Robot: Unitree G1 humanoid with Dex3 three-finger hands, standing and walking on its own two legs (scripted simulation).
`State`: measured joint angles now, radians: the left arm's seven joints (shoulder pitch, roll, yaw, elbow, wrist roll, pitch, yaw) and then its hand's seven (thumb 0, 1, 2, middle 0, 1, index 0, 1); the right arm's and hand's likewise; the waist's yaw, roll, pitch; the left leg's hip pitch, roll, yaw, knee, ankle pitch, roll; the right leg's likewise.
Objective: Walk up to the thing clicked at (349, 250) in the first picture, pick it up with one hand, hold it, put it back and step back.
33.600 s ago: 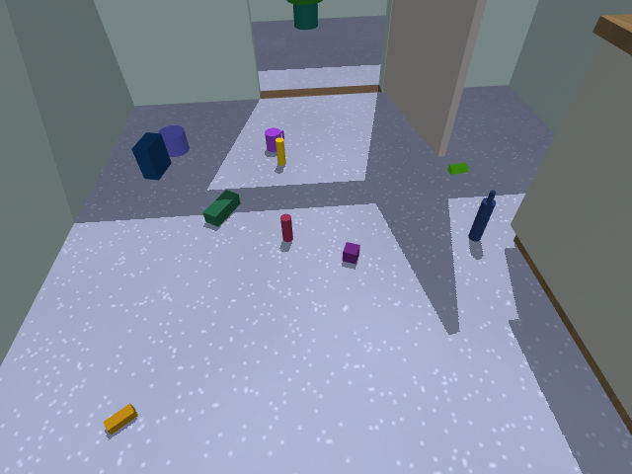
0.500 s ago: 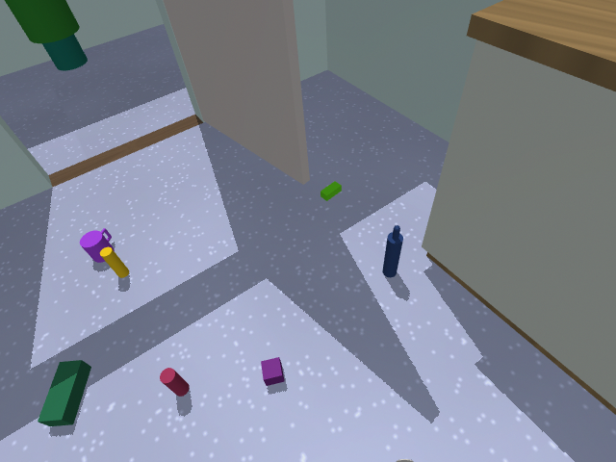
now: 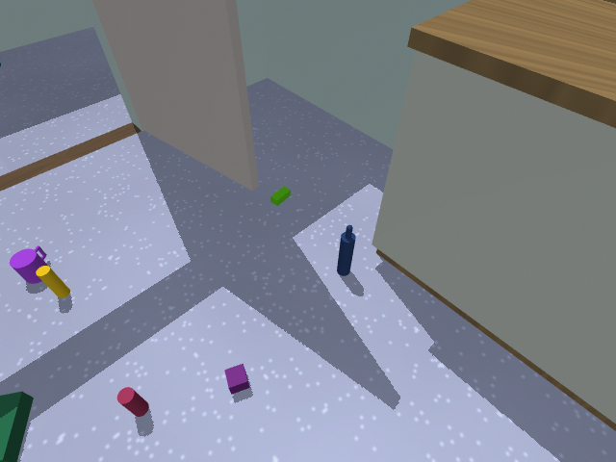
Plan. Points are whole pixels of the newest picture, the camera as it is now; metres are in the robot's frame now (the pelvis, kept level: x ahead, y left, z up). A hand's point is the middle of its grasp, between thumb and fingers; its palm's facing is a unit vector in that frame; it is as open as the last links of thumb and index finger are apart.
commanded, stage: walk up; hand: left
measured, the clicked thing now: (237, 378) +0.50 +0.24 -0.73
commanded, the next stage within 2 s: none
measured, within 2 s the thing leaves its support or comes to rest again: neither
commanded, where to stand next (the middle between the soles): +0.13 -0.02 m, yaw +2 degrees
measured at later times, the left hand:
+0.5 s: hand out of the picture +0.12 +0.28 -0.16, palm faces +0.03 -0.92 -0.40, open 7.4 cm
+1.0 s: hand out of the picture -0.03 +0.27 -0.15, palm faces +0.05 -0.92 -0.39, open 7.4 cm
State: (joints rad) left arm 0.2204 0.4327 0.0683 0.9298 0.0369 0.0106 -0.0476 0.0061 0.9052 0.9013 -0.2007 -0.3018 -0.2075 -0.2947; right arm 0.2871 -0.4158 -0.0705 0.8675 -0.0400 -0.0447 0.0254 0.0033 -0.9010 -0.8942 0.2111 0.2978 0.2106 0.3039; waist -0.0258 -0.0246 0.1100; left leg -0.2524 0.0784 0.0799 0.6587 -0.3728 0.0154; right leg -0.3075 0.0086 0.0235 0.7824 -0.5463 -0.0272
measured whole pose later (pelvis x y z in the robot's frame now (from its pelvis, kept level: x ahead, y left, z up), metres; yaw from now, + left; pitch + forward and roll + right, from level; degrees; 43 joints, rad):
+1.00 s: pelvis -0.05 -0.01 +0.00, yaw +3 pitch -3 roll +3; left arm 0.27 0.40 0.06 0.92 0.03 0.00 -0.02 0.01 0.90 0.90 -0.20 -0.30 -0.21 -0.30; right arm 0.23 -0.39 -0.06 0.96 -0.03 -0.02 0.02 0.01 -0.91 -0.90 0.20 0.30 0.20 0.30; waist 0.04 -0.05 0.12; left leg -0.27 -0.06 0.01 0.59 -0.26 0.01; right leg -0.26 -0.07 0.00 0.76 -0.44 -0.02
